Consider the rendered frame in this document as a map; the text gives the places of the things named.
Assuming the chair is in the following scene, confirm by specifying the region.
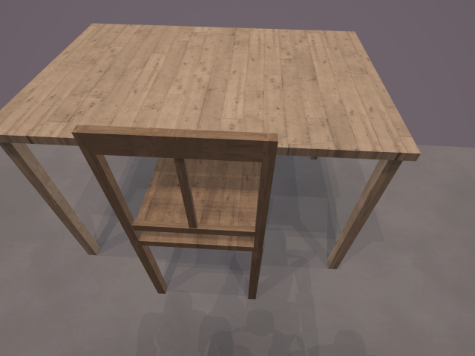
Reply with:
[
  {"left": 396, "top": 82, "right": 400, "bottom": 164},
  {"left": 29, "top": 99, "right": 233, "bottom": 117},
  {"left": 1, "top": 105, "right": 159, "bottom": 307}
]
[{"left": 71, "top": 125, "right": 278, "bottom": 300}]

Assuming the table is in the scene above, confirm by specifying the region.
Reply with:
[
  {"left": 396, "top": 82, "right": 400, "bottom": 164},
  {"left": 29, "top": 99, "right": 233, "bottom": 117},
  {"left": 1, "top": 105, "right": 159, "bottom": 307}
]
[{"left": 0, "top": 23, "right": 421, "bottom": 269}]

